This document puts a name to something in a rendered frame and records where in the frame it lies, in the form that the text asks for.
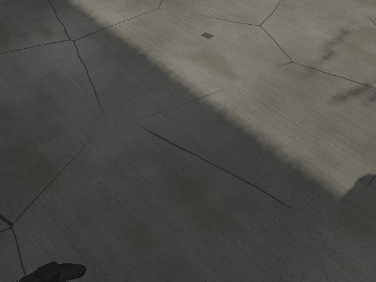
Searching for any robot left hand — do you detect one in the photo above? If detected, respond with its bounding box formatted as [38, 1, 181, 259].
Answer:
[16, 261, 86, 282]

